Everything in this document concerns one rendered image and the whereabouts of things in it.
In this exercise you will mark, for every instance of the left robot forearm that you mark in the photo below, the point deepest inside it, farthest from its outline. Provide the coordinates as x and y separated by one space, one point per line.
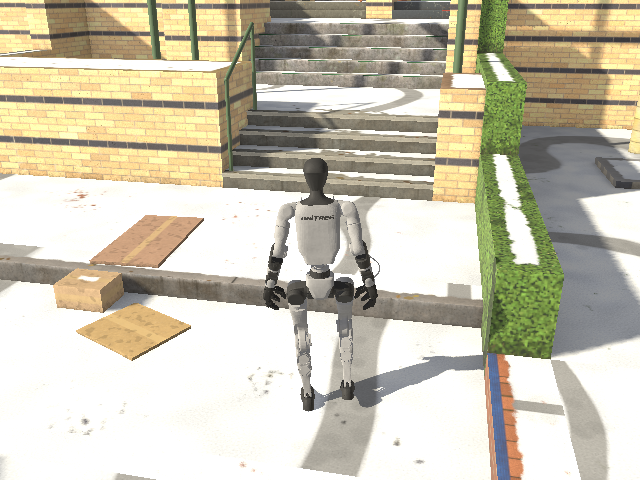
273 270

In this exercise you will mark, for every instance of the robot head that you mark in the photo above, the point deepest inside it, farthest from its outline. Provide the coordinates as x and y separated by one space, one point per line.
316 172

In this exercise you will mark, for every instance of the robot left foot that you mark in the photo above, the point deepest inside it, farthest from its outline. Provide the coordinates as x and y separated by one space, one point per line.
308 403

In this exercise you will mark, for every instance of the left robot hand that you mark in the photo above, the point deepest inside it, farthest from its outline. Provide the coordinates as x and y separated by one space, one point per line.
269 294

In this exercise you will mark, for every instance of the right robot forearm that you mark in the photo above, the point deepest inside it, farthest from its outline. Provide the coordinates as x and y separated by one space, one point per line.
365 268

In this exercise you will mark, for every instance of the robot left upper arm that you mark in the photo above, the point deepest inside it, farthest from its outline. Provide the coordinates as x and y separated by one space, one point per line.
286 212

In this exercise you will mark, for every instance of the robot right upper arm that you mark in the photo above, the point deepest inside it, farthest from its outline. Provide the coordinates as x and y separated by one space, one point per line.
349 210

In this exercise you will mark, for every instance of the right robot hand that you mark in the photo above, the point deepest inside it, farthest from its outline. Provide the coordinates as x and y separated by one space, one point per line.
371 293

